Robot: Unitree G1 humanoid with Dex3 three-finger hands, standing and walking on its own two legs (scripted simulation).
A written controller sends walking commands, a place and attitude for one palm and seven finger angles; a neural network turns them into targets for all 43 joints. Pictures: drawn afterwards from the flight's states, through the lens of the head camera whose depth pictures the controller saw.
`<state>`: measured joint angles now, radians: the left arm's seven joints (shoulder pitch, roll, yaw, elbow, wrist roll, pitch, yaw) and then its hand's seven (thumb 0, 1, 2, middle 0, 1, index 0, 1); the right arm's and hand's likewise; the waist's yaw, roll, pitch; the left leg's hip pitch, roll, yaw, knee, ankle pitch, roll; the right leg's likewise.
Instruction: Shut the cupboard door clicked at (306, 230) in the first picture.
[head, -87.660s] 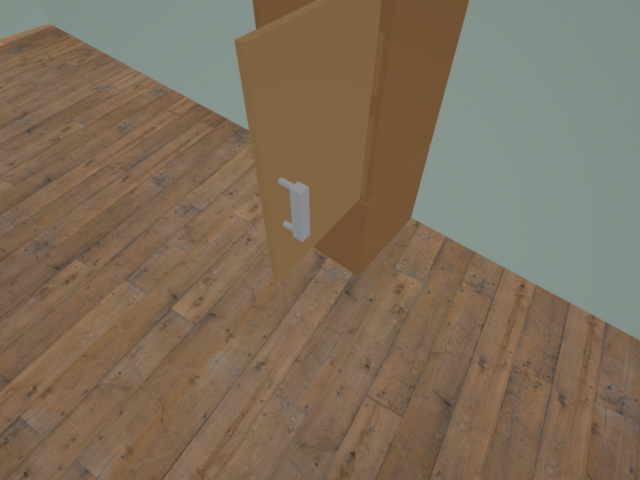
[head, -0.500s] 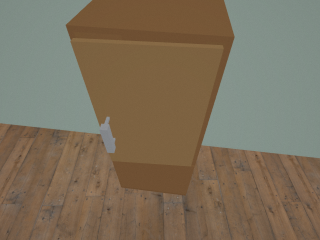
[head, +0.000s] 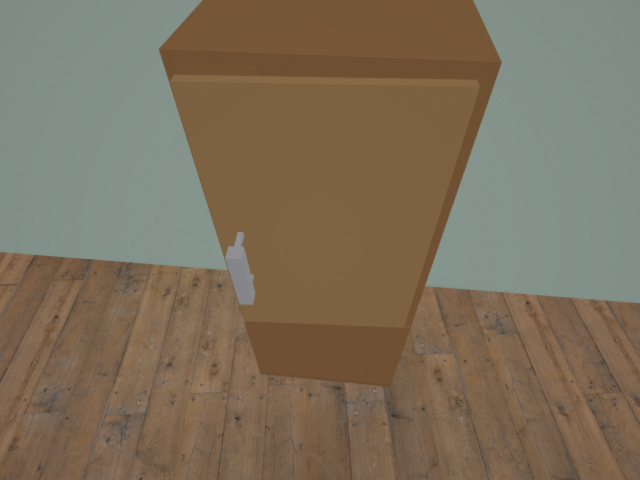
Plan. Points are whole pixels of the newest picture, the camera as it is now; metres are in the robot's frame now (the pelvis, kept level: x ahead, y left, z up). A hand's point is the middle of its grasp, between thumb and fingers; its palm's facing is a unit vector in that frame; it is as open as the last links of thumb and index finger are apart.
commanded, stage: look again from close up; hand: left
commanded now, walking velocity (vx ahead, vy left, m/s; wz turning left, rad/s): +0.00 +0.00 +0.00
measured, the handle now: (243, 268) +0.48 +0.17 -0.10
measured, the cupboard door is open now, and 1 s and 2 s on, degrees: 3 3 3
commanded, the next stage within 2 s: raise the hand and make a fist in 0.08 s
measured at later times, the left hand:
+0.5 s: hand (210, 436) +0.18 +0.15 -0.04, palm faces +0.03 -1.00 +0.00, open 6.7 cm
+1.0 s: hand (199, 474) +0.15 +0.17 -0.08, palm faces +0.00 -1.00 -0.01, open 4.2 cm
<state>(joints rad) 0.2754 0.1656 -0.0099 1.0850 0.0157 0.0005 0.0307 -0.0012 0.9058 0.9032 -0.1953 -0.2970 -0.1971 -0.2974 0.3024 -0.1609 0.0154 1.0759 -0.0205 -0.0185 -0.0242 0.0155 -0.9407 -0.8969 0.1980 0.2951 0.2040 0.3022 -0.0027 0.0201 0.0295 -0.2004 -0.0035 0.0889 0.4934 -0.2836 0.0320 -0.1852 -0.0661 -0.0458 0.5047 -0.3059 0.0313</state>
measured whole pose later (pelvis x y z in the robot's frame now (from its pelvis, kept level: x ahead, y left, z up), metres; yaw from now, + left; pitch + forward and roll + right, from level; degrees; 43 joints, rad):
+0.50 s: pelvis -0.04 -0.03 -0.06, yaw +1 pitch +11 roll +1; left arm 0.31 0.17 0.17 0.27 -0.24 -0.58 -0.28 0.00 0.91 0.90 -0.32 -0.44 -0.32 -0.44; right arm 0.18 -0.25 -0.08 0.65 0.00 -0.31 0.01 0.01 -0.91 -0.90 0.20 0.30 0.20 0.30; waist -0.03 -0.06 -0.12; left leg -0.72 0.04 0.05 0.95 -0.41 -0.01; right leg -0.70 -0.05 -0.06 0.99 -0.47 -0.02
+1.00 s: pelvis -0.07 -0.03 -0.12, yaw +1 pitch +16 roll -2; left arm 0.39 0.23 0.18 -0.01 -0.29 -0.29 -0.30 0.01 0.90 0.90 -0.77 -0.93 -0.77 -0.93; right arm 0.27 -0.17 0.00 0.56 0.02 -0.21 -0.06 0.02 -0.90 -0.90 0.20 0.30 0.21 0.30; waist 0.00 0.04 -0.15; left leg -1.06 0.07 -0.01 1.30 -0.52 -0.01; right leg -1.01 -0.03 -0.10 1.27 -0.54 -0.02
